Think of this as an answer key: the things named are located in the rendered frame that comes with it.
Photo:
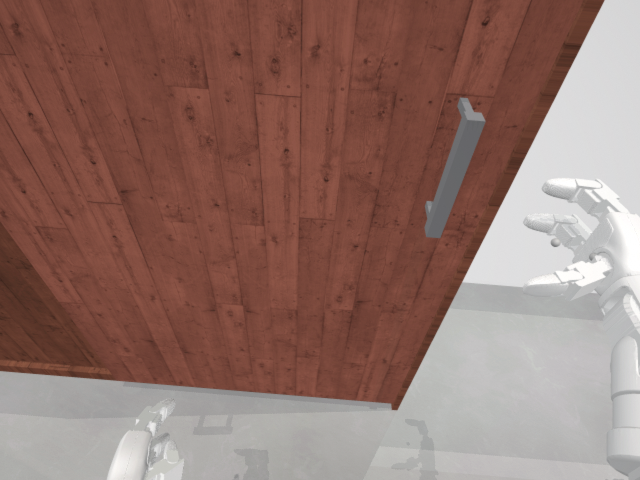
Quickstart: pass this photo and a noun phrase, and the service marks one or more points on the robot right hand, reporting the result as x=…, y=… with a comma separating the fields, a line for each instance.
x=616, y=240

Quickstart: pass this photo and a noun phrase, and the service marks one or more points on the wardrobe door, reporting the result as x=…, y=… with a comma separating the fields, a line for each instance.
x=230, y=194
x=34, y=327

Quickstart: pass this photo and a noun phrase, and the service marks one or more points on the robot left hand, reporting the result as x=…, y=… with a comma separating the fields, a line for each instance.
x=137, y=451

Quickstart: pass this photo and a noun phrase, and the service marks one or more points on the robot right forearm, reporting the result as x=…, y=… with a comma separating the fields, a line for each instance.
x=620, y=306

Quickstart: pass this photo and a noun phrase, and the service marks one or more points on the handle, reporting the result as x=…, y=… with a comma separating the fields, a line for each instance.
x=466, y=139

